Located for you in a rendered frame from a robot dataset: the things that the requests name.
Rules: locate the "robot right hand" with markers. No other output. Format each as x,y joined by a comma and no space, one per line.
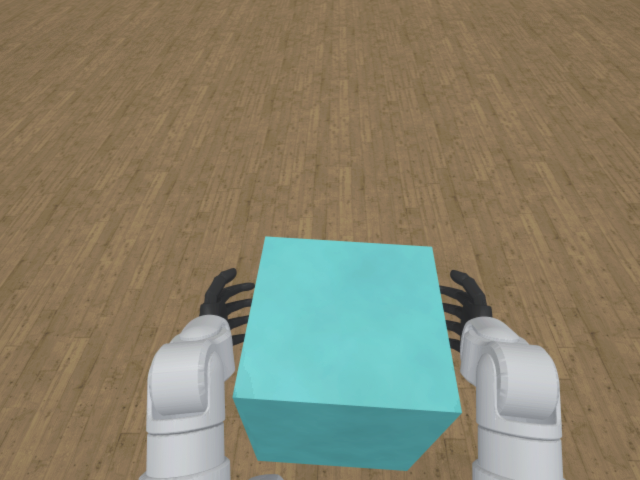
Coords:
473,301

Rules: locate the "robot left hand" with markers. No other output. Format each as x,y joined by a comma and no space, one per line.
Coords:
217,295

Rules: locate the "robot right forearm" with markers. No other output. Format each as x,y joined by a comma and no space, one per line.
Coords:
518,406

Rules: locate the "robot left forearm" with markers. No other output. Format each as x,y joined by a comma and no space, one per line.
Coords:
186,403

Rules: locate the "carton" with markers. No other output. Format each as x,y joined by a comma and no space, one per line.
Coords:
346,359

